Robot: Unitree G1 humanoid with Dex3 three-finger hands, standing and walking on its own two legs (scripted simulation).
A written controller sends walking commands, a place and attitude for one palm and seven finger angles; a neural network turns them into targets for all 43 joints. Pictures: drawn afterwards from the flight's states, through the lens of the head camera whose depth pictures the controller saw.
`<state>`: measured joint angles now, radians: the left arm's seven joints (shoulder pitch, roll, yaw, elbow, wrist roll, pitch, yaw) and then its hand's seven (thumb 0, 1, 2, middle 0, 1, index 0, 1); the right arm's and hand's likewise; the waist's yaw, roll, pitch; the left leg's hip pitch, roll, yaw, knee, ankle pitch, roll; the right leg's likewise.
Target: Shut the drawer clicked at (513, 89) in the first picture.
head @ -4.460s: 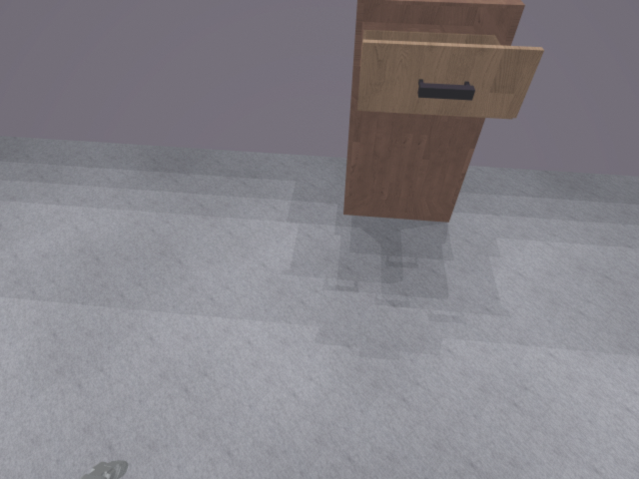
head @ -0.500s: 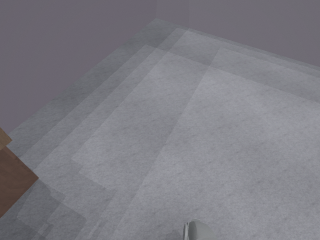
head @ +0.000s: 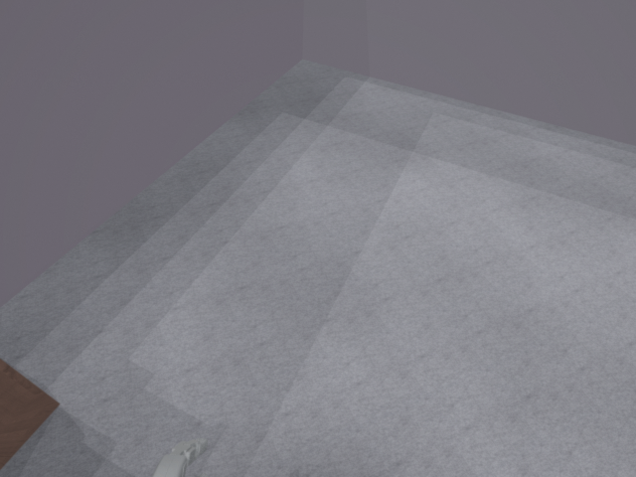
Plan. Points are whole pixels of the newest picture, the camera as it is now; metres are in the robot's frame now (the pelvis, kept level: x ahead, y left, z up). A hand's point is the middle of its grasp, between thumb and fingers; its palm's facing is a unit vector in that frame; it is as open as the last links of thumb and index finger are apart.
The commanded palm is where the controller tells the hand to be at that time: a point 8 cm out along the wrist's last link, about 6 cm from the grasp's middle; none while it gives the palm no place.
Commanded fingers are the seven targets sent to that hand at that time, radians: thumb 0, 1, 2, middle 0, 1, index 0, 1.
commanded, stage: turn to face it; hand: left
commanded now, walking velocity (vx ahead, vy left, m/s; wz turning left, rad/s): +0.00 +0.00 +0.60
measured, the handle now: out of the picture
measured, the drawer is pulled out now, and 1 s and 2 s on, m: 0.30 0.30 0.30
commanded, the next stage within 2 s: take the last steps up to it in 1.72 s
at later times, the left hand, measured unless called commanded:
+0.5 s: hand out of the picture +0.04 +0.22 -0.14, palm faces +0.29 -0.91 -0.29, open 7.4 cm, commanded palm none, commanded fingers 0.00 0.90 0.90 -0.20 -0.30 -0.20 -0.30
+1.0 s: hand out of the picture -0.13 +0.16 -0.17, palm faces +0.61 -0.75 -0.26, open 7.4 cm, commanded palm none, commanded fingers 0.00 0.90 0.90 -0.20 -0.30 -0.20 -0.30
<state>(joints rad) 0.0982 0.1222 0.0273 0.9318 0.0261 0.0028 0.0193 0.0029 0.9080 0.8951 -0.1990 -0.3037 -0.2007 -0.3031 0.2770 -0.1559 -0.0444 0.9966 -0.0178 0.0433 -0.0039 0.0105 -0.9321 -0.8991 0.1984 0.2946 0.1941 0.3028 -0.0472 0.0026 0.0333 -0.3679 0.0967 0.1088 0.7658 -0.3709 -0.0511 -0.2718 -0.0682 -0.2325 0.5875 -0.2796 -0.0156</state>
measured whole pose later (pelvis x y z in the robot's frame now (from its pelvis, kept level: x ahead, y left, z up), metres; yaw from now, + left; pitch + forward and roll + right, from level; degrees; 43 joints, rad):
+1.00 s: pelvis -0.03 -0.03 +0.00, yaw +37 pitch +1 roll +1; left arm 0.27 0.24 0.06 0.91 0.02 0.03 0.01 0.00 0.91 0.89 -0.20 -0.30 -0.20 -0.30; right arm 0.12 -0.26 -0.07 0.90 -0.02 0.05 0.03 0.01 -0.91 -0.90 0.20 0.29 0.19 0.30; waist 0.02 -0.03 0.09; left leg -0.28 0.03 0.08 0.59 -0.27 -0.02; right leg -0.30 -0.20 -0.23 0.74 -0.43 0.06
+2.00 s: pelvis -0.05 -0.03 +0.02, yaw +63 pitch -2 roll -1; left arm 0.29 0.25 0.05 1.02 0.03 0.04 0.01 0.01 0.91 0.90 -0.19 -0.30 -0.19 -0.30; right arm 0.19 -0.17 -0.02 0.97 -0.02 0.00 -0.01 0.01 -0.91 -0.90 0.20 0.29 0.20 0.30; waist 0.03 -0.03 0.04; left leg -0.17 -0.02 0.05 0.43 -0.24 0.05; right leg -0.41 -0.09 -0.04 1.04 -0.40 0.05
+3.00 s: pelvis +0.07 +0.19 +0.01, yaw +65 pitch -1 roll +1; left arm 0.30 0.15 0.05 1.05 0.03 -0.01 0.02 0.00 0.91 0.90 -0.19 -0.30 -0.19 -0.30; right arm 0.20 -0.16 -0.05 1.03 -0.02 -0.06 -0.03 -0.03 -0.96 -0.90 0.20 0.30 0.20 0.30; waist 0.02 -0.03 0.02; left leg -0.21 0.00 0.16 0.44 -0.21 0.06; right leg -0.48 -0.11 -0.05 1.02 -0.33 0.01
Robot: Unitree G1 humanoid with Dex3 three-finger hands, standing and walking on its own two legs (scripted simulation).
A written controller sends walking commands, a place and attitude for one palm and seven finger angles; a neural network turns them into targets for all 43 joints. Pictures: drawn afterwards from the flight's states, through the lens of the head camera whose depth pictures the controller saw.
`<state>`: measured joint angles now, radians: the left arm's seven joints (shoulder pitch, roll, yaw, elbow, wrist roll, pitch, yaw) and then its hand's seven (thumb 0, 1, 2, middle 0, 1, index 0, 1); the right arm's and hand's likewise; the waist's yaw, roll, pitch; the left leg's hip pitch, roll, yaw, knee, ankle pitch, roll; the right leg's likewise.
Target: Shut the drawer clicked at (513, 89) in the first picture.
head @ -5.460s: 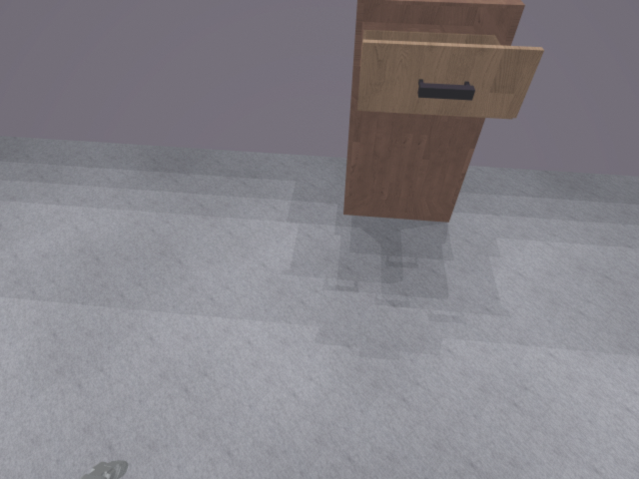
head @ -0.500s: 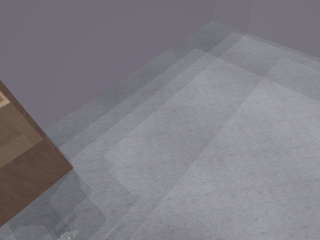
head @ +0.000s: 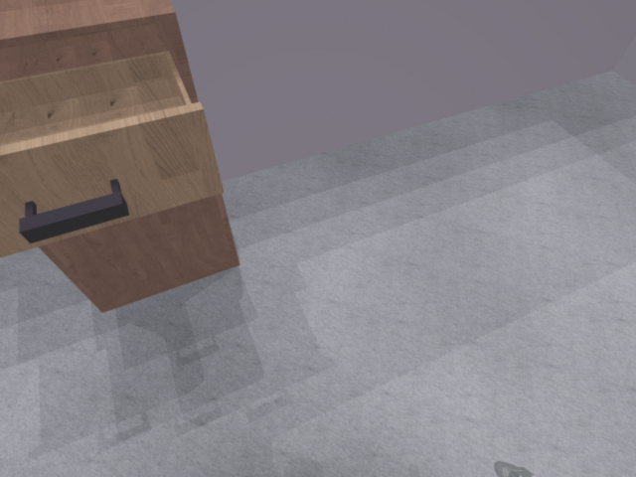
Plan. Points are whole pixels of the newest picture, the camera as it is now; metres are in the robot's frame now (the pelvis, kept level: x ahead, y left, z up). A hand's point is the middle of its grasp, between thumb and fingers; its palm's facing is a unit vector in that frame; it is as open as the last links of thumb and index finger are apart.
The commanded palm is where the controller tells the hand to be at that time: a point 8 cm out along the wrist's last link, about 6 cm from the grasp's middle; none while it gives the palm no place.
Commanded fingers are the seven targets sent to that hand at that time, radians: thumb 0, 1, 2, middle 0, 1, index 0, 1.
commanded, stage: turn to face it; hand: left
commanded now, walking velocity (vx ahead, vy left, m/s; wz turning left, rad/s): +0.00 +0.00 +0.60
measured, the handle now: (75, 206) +0.44 +0.40 +0.03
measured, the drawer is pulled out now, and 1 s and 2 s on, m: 0.30 0.30 0.30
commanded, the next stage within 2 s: take the last steps up to it in 0.72 s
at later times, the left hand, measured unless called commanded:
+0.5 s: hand out of the picture +0.06 +0.19 -0.12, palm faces +0.29 -0.91 -0.30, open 7.4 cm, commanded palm none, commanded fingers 0.00 0.90 0.90 -0.20 -0.30 -0.20 -0.30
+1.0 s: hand out of the picture -0.10 +0.21 -0.16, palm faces +0.48 -0.85 -0.23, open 7.4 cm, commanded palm none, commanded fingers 0.00 0.90 0.90 -0.20 -0.30 -0.20 -0.30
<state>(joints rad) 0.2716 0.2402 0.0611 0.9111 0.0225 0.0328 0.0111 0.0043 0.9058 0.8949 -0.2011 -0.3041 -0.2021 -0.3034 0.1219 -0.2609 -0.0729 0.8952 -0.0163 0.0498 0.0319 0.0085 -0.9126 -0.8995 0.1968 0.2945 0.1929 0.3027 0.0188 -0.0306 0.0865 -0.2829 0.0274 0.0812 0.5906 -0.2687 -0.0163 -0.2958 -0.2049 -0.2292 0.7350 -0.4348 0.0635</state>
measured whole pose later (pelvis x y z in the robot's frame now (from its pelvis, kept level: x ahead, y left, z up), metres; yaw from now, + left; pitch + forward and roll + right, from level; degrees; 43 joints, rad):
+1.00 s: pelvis -0.02 +0.01 +0.02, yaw +27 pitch -2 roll -1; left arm 0.29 0.25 0.05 1.02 0.03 0.04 0.01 0.01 0.91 0.90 -0.19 -0.30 -0.19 -0.30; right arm 0.19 -0.17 -0.02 0.97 -0.02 0.00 -0.01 0.01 -0.91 -0.90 0.20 0.29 0.20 0.30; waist 0.03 -0.03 0.04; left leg -0.17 -0.02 0.05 0.43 -0.24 0.05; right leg -0.41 -0.09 -0.04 1.04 -0.40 0.05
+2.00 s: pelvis +0.21 +0.12 +0.02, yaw +28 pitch -1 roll +1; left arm 0.30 0.15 0.05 1.05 0.03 -0.01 0.02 0.00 0.91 0.90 -0.19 -0.30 -0.19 -0.30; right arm 0.20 -0.16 -0.05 1.03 -0.02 -0.06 -0.03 -0.03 -0.96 -0.90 0.20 0.30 0.20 0.30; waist 0.02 -0.03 0.02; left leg -0.21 0.00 0.16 0.44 -0.21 0.06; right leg -0.48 -0.11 -0.05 1.02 -0.33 0.01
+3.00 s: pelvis +0.19 +0.13 +0.02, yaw +28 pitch -1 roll +1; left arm 0.30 0.11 -0.01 1.16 0.01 0.00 0.04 0.00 0.91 0.90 -0.20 -0.30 -0.20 -0.30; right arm 0.25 -0.15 -0.02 1.14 0.00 0.00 -0.03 0.01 -0.93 -0.90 0.20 0.29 0.20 0.30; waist 0.00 0.01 0.03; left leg -0.13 -0.02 0.07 0.37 -0.22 0.02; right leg -0.15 -0.02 -0.02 0.42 -0.25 0.00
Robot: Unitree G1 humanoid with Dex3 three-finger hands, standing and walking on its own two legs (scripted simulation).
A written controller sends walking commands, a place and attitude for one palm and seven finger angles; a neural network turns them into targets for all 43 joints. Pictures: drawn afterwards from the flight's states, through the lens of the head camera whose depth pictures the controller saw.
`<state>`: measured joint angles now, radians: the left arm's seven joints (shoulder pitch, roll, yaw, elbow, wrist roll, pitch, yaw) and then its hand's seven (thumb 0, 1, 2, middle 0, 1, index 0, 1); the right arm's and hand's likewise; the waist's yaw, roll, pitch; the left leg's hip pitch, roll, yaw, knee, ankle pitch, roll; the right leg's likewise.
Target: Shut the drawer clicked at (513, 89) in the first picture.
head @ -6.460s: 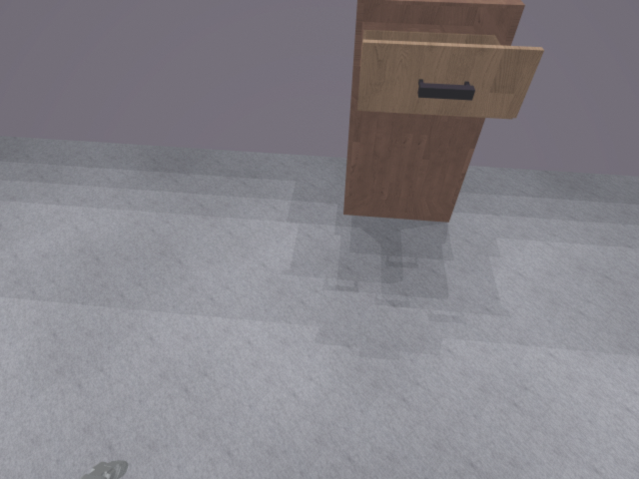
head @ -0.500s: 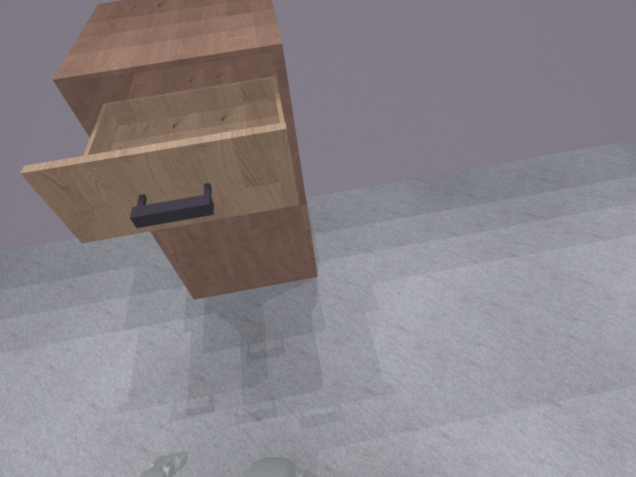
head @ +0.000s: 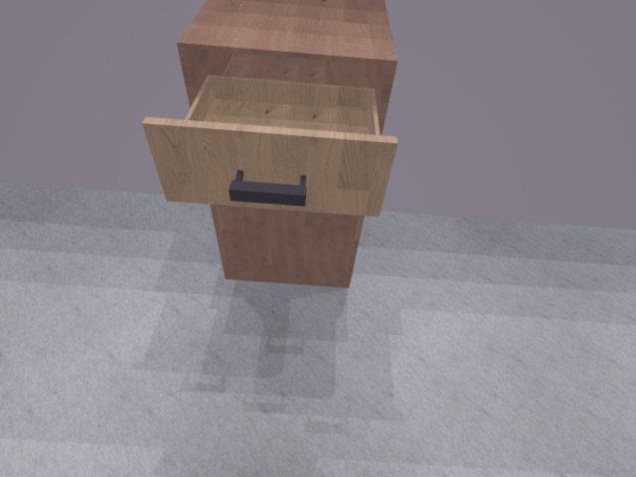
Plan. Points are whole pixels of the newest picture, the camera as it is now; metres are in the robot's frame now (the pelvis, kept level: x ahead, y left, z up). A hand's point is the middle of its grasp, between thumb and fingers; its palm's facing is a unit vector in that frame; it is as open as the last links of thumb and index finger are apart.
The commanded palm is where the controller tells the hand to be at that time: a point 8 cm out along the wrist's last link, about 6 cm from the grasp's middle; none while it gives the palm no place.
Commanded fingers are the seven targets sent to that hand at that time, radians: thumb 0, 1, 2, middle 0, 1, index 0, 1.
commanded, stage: take the last steps up to it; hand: left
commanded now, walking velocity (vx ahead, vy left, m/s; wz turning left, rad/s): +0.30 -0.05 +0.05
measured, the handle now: (270, 185) +0.58 +0.14 +0.01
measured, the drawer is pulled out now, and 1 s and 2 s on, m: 0.30 0.30 0.30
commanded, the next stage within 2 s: come to a stop and stand still in 0.84 s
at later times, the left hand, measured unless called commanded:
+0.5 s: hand out of the picture +0.06 +0.11 -0.16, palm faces +0.11 -0.97 -0.21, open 7.3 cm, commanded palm none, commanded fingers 0.00 0.90 0.90 -0.20 -0.30 -0.20 -0.30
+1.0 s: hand (223, 403) +0.26 +0.17 -0.18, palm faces +0.12 -0.98 -0.18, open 7.4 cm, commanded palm none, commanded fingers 0.00 0.90 0.90 -0.20 -0.30 -0.20 -0.30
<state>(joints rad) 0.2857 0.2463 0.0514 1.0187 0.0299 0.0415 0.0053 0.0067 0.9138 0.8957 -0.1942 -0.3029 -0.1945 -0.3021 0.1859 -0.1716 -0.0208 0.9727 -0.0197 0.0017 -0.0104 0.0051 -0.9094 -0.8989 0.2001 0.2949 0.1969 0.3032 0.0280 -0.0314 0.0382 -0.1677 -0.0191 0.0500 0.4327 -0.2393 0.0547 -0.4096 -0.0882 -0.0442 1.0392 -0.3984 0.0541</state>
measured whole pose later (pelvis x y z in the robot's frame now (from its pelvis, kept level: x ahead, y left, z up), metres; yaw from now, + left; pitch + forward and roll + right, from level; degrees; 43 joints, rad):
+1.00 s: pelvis +0.25 -0.01 +0.00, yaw +2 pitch -1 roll +1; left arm 0.30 0.15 0.05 1.05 0.03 -0.01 0.02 0.00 0.91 0.90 -0.19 -0.30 -0.19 -0.30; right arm 0.20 -0.16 -0.05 1.03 -0.02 -0.06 -0.03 -0.03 -0.96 -0.90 0.20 0.30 0.20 0.30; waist 0.02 -0.03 0.02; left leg -0.21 0.00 0.16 0.44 -0.21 0.06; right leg -0.48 -0.11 -0.05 1.02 -0.33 0.01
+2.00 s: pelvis +0.23 +0.01 +0.00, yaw +2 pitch -1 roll +1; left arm 0.30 0.11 -0.01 1.16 0.01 0.00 0.04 0.00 0.91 0.90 -0.20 -0.30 -0.20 -0.30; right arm 0.25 -0.15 -0.02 1.14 0.00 0.00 -0.03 0.01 -0.93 -0.90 0.20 0.29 0.20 0.30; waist 0.00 0.01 0.03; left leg -0.13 -0.02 0.07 0.37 -0.22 0.02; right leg -0.15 -0.02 -0.02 0.42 -0.25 0.00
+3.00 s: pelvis +0.27 -0.01 -0.02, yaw +2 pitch +1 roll +0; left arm 0.34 0.16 0.02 1.05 0.03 0.00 0.03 0.00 0.91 0.90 -0.20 -0.30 -0.20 -0.30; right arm 0.28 -0.15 -0.03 1.09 -0.02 0.00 -0.04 0.01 -0.91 -0.90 0.20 0.29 0.20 0.30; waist -0.01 0.01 0.04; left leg -0.25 0.04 0.06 0.66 -0.40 0.01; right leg -0.20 0.03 -0.05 0.59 -0.40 -0.05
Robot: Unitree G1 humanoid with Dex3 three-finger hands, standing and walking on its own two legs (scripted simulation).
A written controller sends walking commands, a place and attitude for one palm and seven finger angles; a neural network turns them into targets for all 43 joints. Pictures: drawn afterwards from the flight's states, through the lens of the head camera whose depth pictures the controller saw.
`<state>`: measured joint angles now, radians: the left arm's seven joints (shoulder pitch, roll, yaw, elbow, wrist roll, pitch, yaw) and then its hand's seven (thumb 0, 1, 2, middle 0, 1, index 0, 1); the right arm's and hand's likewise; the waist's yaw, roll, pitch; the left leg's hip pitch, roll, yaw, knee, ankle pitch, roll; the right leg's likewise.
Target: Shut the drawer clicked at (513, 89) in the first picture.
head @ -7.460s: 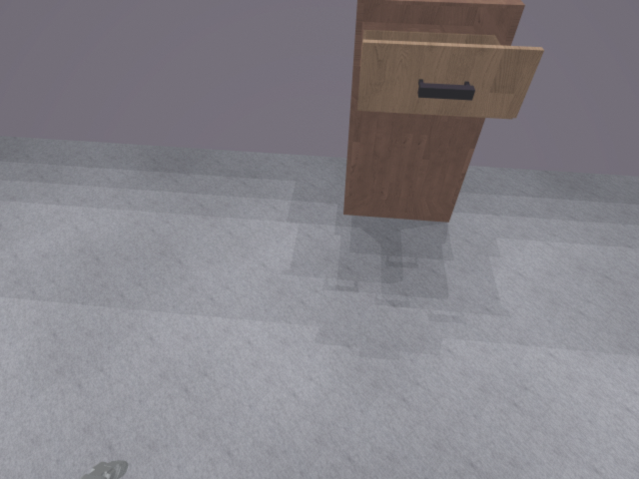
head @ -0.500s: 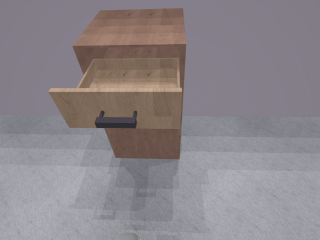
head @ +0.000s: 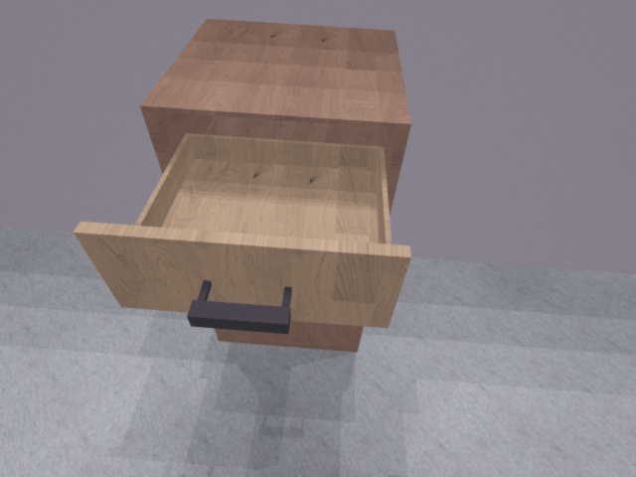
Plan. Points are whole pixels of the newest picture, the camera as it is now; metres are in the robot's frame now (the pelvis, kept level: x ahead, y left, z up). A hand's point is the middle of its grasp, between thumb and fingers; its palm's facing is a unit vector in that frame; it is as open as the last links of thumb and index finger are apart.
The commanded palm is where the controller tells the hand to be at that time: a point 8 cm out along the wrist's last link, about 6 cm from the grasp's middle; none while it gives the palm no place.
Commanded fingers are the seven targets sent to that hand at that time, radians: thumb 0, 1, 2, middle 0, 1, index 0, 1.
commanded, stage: come to a stop and stand still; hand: left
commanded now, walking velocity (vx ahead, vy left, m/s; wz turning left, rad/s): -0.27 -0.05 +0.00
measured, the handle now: (243, 303) +0.33 +0.14 +0.01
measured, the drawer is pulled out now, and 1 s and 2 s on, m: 0.30 0.30 0.30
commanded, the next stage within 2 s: look again from close up in 0.90 s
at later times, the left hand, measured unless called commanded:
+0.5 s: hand out of the picture +0.07 +0.18 -0.17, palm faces +0.06 -0.97 -0.24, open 7.3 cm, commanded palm none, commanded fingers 0.00 0.90 0.90 -0.20 -0.30 -0.20 -0.30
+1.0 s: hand out of the picture -0.04 +0.17 -0.17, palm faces +0.03 -0.98 -0.18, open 7.4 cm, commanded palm none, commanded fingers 0.00 0.90 0.90 -0.20 -0.30 -0.20 -0.30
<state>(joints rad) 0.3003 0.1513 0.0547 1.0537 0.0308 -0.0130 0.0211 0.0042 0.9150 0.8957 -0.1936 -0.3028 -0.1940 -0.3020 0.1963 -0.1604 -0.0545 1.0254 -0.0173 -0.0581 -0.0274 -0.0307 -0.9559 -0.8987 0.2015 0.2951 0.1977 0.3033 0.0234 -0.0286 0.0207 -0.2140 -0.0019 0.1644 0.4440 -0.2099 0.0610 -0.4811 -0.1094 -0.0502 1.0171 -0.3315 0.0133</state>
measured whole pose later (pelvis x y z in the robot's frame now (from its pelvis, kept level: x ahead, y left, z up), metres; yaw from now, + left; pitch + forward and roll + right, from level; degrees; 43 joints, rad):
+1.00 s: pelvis -0.02 +0.01 +0.01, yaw +0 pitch -1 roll +1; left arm 0.30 0.11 -0.01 1.16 0.01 0.00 0.04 0.00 0.91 0.90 -0.20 -0.30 -0.20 -0.30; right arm 0.25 -0.15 -0.02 1.14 0.00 0.00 -0.03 0.01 -0.93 -0.90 0.20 0.29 0.20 0.30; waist 0.00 0.01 0.03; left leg -0.13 -0.02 0.07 0.37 -0.22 0.02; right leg -0.15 -0.02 -0.02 0.42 -0.25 0.00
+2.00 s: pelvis +0.02 -0.01 -0.01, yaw +0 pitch +1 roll +0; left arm 0.34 0.16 0.02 1.05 0.03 0.00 0.03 0.00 0.91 0.90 -0.20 -0.30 -0.20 -0.30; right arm 0.28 -0.15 -0.03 1.09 -0.02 0.00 -0.04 0.01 -0.91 -0.90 0.20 0.29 0.20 0.30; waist -0.01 0.01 0.04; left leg -0.25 0.04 0.06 0.66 -0.40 0.01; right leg -0.20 0.03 -0.05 0.59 -0.40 -0.05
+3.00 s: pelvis +0.05 -0.07 -0.01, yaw -2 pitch +0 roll +1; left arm 0.25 0.20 0.02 0.94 0.03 0.05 0.04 0.00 0.91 0.90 -0.20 -0.30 -0.20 -0.30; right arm 0.26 -0.16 -0.03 0.98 -0.01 0.02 -0.01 0.00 -0.93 -0.90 0.20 0.29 0.20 0.30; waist 0.01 -0.03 0.07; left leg -0.21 0.04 0.09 0.55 -0.33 -0.02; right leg -0.35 -0.11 0.01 0.57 -0.22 0.06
